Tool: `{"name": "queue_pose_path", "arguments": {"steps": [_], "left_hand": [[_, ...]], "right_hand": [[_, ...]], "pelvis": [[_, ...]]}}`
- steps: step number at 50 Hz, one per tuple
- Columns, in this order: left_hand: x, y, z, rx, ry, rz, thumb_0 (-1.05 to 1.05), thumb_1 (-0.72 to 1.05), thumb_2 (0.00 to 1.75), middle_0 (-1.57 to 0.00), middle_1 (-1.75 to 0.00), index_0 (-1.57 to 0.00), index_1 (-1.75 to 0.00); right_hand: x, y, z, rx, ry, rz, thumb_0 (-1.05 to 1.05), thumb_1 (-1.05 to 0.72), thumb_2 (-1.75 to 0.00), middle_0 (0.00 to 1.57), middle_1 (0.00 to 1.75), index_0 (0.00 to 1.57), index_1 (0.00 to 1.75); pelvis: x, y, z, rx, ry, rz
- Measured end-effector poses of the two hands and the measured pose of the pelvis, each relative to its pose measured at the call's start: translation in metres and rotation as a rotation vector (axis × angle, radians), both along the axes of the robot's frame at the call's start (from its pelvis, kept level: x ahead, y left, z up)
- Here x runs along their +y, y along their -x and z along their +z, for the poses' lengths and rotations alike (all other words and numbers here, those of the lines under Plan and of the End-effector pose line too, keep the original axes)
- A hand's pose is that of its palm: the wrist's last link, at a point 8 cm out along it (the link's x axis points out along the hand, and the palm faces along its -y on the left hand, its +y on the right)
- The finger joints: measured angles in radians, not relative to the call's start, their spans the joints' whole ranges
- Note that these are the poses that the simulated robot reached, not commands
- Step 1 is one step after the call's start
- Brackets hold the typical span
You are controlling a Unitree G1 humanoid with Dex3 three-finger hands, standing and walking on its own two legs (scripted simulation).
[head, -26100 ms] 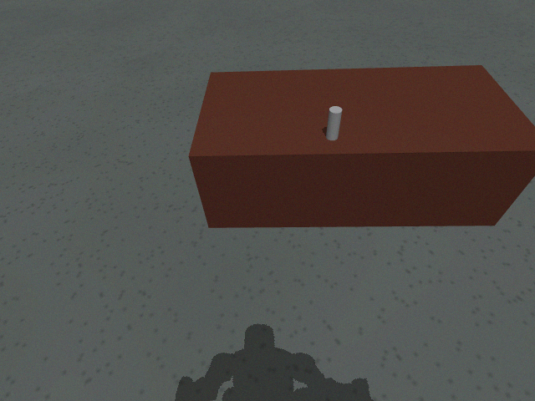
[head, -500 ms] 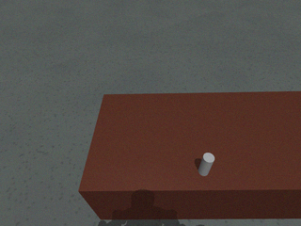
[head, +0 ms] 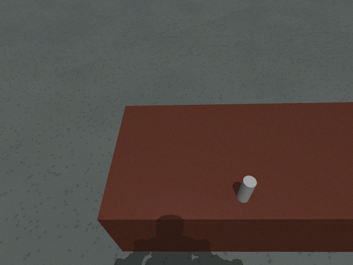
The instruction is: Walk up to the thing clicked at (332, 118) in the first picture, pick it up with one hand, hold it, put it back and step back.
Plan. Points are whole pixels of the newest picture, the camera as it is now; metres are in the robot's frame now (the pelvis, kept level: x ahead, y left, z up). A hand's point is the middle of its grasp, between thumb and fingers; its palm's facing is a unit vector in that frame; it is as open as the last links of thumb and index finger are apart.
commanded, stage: stand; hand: right
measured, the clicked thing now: (246, 189) +0.44 -0.21 -0.27
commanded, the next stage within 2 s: step back in 1.34 s
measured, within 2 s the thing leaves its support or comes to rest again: neither
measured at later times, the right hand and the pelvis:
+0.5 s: hand out of the picture +0.07 -0.25 -0.16, palm faces -0.02 +0.94 -0.35, open 7.3 cm; pelvis +0.01 +0.01 +0.00, yaw +0 degrees
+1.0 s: hand out of the picture +0.07 -0.24 -0.16, palm faces -0.02 +0.94 -0.34, open 7.4 cm; pelvis +0.01 +0.01 +0.00, yaw +0 degrees
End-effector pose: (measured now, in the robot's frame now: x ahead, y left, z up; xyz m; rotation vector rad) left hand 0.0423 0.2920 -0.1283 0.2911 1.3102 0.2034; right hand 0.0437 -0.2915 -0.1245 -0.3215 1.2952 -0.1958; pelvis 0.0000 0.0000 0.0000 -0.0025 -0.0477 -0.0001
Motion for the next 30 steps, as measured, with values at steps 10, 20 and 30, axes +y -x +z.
{"name": "queue_pose_path", "arguments": {"steps": [10,20,30], "left_hand": [[0.001,-0.02,0.001,-0.037,0.007,-0.018,0.01,0.9,0.9,-0.21,-0.3,-0.2,-0.3],[0.004,-0.033,0.004,-0.051,0.003,-0.029,0.01,0.9,0.9,-0.21,-0.3,-0.2,-0.3],[0.008,-0.034,0.006,-0.05,-0.006,-0.027,0.01,0.9,0.9,-0.21,-0.3,-0.2,-0.3]], "right_hand": [[0.003,-0.018,0.004,-0.038,0.004,0.004,0.0,-0.91,-0.9,0.21,0.3,0.2,0.3],[0.002,-0.024,0.006,-0.042,0.009,0.001,0.0,-0.91,-0.9,0.21,0.3,0.2,0.3],[0.002,-0.024,0.005,-0.035,0.008,-0.004,0.0,-0.91,-0.9,0.21,0.3,0.2,0.3]], "pelvis": [[0.004,-0.006,0.001,0.001,-0.001,-0.004],[0.007,-0.01,0.001,0.01,-0.001,-0.006],[0.008,-0.012,0.002,0.007,-0.002,-0.003]]}}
